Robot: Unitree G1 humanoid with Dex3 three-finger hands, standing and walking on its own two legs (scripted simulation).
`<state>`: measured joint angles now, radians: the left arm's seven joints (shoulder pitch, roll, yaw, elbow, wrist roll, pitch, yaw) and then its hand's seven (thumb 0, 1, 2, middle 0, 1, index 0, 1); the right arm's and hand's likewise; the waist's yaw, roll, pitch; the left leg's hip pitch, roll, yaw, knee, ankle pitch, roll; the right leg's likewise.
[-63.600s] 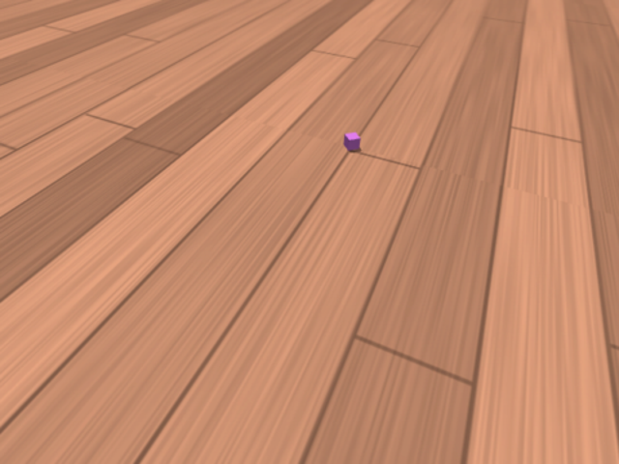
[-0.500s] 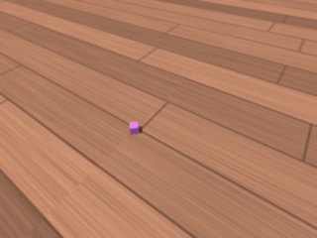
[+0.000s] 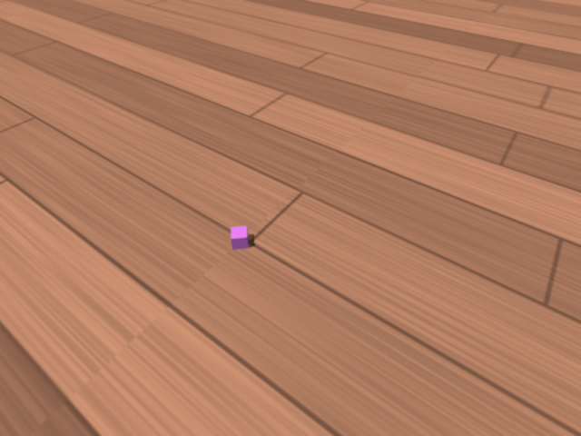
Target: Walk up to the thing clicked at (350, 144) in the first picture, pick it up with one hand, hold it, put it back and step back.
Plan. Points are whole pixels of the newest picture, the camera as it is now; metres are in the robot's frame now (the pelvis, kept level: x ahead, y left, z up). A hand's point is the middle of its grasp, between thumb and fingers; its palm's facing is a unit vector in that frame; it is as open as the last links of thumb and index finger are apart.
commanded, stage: step back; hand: left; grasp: from above
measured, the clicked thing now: (239, 237) +1.12 +0.22 -0.72
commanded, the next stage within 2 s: stand in 0.50 s
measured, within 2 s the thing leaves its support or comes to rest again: neither
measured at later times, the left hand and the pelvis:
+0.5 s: hand out of the picture +0.12 +0.30 -0.14, palm faces +0.06 -0.93 -0.37, open 7.4 cm; pelvis +0.04 +0.02 +0.01, yaw +2 degrees
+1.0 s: hand out of the picture +0.10 +0.27 -0.13, palm faces +0.01 -0.94 -0.34, open 7.4 cm; pelvis +0.03 +0.01 +0.02, yaw +1 degrees
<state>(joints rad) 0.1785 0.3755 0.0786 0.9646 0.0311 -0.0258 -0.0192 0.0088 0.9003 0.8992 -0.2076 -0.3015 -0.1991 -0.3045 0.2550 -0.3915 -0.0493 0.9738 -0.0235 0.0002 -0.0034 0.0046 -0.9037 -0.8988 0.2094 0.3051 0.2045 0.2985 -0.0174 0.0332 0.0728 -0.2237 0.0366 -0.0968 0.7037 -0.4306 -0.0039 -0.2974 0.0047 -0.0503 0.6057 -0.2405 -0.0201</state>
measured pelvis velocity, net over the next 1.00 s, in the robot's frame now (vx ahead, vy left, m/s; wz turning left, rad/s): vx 0.03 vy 0.01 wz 0.02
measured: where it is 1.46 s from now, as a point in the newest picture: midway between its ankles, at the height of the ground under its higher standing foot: outside the picture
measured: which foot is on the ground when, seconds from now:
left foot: up 0.00-0.24, down 0.26-1.00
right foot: down 0.00-1.00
